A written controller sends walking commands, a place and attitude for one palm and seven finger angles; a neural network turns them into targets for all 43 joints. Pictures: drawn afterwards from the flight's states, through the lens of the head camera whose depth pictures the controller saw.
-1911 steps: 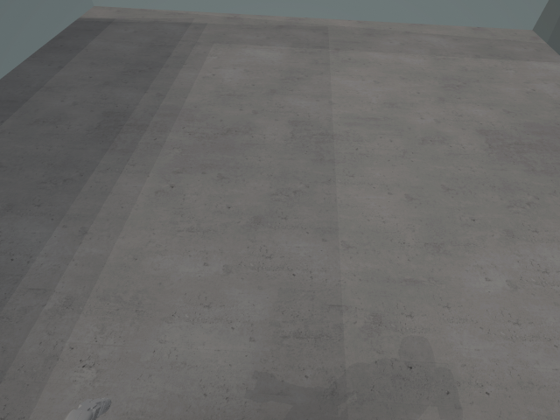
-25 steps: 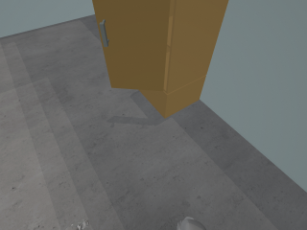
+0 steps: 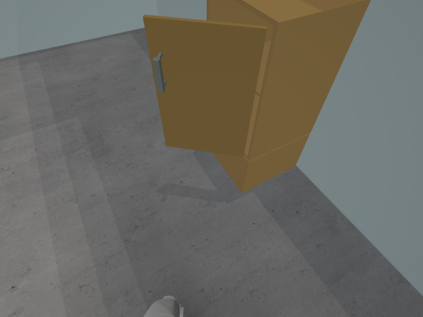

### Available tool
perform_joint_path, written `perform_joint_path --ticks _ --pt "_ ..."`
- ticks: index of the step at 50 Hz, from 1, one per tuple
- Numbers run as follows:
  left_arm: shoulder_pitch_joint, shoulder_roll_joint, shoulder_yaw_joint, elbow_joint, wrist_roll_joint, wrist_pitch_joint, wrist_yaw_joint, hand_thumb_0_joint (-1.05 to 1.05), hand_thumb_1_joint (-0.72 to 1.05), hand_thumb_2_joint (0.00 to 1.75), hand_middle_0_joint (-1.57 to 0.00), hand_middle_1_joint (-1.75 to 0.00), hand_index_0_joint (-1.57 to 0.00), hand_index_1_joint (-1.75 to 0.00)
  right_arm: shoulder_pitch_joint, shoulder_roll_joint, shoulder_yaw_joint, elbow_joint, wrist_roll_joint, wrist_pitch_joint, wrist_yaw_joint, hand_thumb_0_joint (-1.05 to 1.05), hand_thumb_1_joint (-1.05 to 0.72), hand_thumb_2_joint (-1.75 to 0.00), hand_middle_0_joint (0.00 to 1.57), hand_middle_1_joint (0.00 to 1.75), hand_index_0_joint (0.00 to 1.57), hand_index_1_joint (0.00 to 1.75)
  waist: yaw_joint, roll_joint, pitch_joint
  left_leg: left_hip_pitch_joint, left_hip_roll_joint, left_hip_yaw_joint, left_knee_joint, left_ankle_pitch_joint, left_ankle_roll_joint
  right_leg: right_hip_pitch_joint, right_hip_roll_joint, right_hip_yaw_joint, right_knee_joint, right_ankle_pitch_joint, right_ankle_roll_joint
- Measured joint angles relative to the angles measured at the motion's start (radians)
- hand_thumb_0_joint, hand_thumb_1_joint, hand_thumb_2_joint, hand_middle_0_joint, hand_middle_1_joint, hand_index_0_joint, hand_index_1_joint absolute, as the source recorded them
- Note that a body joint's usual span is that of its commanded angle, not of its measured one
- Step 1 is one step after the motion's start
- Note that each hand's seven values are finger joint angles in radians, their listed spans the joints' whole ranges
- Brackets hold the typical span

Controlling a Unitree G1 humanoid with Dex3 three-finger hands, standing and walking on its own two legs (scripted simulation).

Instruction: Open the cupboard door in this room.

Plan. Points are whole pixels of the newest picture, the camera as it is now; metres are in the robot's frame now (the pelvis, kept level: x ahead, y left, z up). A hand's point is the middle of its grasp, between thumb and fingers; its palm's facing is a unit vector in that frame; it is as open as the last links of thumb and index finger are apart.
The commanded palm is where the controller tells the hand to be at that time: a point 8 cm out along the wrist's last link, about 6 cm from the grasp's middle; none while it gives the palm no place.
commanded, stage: take the last steps up to it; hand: left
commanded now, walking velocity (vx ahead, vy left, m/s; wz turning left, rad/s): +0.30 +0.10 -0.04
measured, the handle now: (160, 72) +0.85 +0.26 -0.03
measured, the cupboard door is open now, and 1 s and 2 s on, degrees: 51 51 51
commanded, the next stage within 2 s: come to a stop and stand still in 0.44 s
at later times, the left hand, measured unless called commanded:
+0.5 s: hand (124, 245) +0.29 +0.25 -0.16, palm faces -0.04 -0.98 -0.19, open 7.4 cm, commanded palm none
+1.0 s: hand (118, 241) +0.31 +0.28 -0.20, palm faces +0.01 -0.98 -0.21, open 7.3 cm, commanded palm none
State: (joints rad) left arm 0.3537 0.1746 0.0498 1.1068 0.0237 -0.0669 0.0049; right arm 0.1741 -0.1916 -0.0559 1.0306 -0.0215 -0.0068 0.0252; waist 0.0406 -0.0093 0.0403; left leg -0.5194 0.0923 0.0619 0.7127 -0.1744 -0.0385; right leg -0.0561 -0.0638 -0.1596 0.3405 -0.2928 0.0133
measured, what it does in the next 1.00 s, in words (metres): walks ahead: left foot, then right foot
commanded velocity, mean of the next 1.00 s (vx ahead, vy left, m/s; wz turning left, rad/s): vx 0.03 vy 0.04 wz -0.04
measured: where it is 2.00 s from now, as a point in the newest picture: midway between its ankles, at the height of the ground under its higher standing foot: outside the picture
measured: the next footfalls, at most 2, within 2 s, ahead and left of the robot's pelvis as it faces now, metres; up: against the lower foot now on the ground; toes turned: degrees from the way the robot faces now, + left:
left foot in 0.08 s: +0.17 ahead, +0.14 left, +0.00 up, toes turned +7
right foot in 0.60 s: +0.28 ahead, -0.05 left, +0.00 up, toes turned -10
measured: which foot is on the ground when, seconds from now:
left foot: up 0.00-0.06, down 0.08-0.62, up 0.64-0.92, down 0.94-1.00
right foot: down 0.00-0.10, up 0.12-0.58, down 0.60-0.96, up 0.98-1.00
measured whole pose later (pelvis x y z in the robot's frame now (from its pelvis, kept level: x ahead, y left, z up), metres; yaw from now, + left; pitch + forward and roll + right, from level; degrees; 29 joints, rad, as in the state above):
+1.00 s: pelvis +0.23 +0.09 -0.02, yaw -3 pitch -1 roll -1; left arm 0.17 0.22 0.06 1.01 0.01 0.05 0.04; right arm 0.17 -0.17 -0.04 1.00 -0.02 0.02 -0.03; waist 0.01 -0.05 0.07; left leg -0.32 0.02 0.05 0.60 -0.26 0.03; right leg -0.33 -0.04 -0.06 0.70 -0.42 0.00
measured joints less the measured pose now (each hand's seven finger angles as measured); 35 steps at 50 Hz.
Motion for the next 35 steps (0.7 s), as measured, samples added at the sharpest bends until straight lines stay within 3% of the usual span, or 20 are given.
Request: perform_joint_path --ticks 4,5,7,9,12,19,26,28,30,31,35 --pt "0.062 -0.004 0.000 0.032 0.002 0.019 -0.002 0.00 0.92 0.90 -0.20 -0.30 -0.20 -0.30 -0.050 -0.013 0.009 -0.033 0.000 -0.024 0.004 0.00 -0.92 -0.90 0.20 0.30 0.20 0.30 0.027 -0.017 0.004 0.112 -0.041 0.043 -0.176 -0.018 0.025 0.025 -0.042 0.009 0.093 -0.099 0.047" --pt "0.072 -0.007 0.000 0.037 0.000 0.027 -0.003 0.00 0.91 0.90 -0.20 -0.30 -0.20 -0.30 -0.060 -0.016 0.010 -0.044 -0.004 -0.038 0.001 0.00 -0.92 -0.90 0.20 0.30 0.20 0.30 0.024 -0.018 0.007 0.120 -0.046 0.050 -0.181 0.035 0.052 -0.003 -0.054 0.014 0.181 -0.139 0.036" --pt "0.056 -0.003 -0.002 0.045 -0.003 0.051 -0.003 0.00 0.91 0.90 -0.20 -0.30 -0.20 -0.30 -0.077 -0.006 0.013 -0.061 -0.009 -0.054 -0.014 0.00 -0.92 -0.90 0.20 0.30 0.20 0.30 0.019 -0.035 0.029 0.115 -0.063 0.067 -0.109 -0.006 0.089 -0.118 -0.060 0.074 0.477 -0.218 0.000" --pt "0.027 0.000 -0.001 0.041 -0.004 0.063 -0.003 0.00 0.91 0.90 -0.20 -0.30 -0.20 -0.30 -0.072 0.008 0.022 -0.068 -0.007 -0.056 -0.026 0.00 -0.92 -0.90 0.20 0.30 0.20 0.30 0.018 -0.040 0.032 0.143 -0.072 0.084 -0.116 -0.051 0.104 -0.248 -0.043 0.107 0.723 -0.192 -0.024" --pt "-0.027 0.002 0.003 0.011 0.001 0.060 -0.010 0.01 0.91 0.90 -0.20 -0.30 -0.20 -0.30 -0.035 0.032 0.035 -0.055 -0.005 -0.060 -0.038 0.00 -0.91 -0.90 0.20 0.30 0.20 0.30 0.013 -0.040 0.025 0.215 -0.091 0.102 -0.205 -0.040 0.108 -0.386 -0.039 0.103 0.842 -0.097 -0.031" --pt "-0.146 0.002 0.010 -0.071 0.002 0.058 -0.007 0.00 0.91 0.90 -0.20 -0.30 -0.20 -0.30 0.088 0.025 0.026 0.000 0.001 -0.068 -0.054 -0.02 -0.96 -0.90 0.20 0.30 0.20 0.30 -0.020 -0.033 -0.004 0.367 -0.138 0.126 -0.386 -0.020 0.125 -0.514 -0.036 0.103 0.705 0.046 -0.013" --pt "-0.240 0.006 -0.002 -0.114 0.000 0.064 -0.007 0.00 0.91 0.90 -0.20 -0.30 -0.20 -0.30 0.199 0.041 0.040 0.073 -0.008 -0.050 -0.052 0.00 -0.93 -0.90 0.20 0.30 0.20 0.30 -0.061 -0.018 0.004 0.446 -0.145 0.128 -0.394 -0.087 0.110 -0.426 -0.025 0.088 0.429 0.048 -0.027" --pt "-0.254 0.004 -0.008 -0.119 -0.001 0.062 -0.007 0.00 0.91 0.90 -0.20 -0.30 -0.20 -0.30 0.222 0.049 0.044 0.091 -0.010 -0.045 -0.053 0.00 -0.92 -0.90 0.20 0.30 0.20 0.30 -0.074 -0.012 0.011 0.455 -0.136 0.132 -0.361 -0.125 0.099 -0.372 -0.011 0.078 0.348 0.042 -0.035" --pt "-0.258 0.003 -0.015 -0.124 -0.001 0.049 -0.005 0.00 0.91 0.90 -0.20 -0.30 -0.20 -0.30 0.247 0.060 0.049 0.106 -0.004 -0.039 -0.054 0.00 -0.92 -0.90 0.20 0.30 0.20 0.30 -0.083 -0.010 0.014 0.446 -0.124 0.131 -0.285 -0.185 0.083 -0.295 0.004 0.070 0.244 0.124 -0.045" --pt "-0.260 -0.002 -0.017 -0.122 -0.003 0.038 0.000 0.00 0.91 0.90 -0.20 -0.30 -0.20 -0.30 0.248 0.062 0.050 0.116 0.001 -0.033 -0.055 0.00 -0.92 -0.90 0.20 0.30 0.20 0.30 -0.085 0.000 0.019 0.426 -0.107 0.126 -0.220 -0.216 0.072 -0.281 0.016 0.066 0.240 0.093 -0.051" --pt "-0.257 -0.025 -0.039 -0.108 -0.010 0.028 0.022 0.00 0.91 0.90 -0.20 -0.30 -0.20 -0.30 0.201 0.069 0.045 0.124 0.024 0.014 -0.062 0.00 -0.91 -0.90 0.20 0.30 0.20 0.30 -0.094 0.017 0.043 0.286 -0.088 0.028 0.086 -0.370 0.016 -0.243 0.037 0.049 0.230 0.019 -0.067"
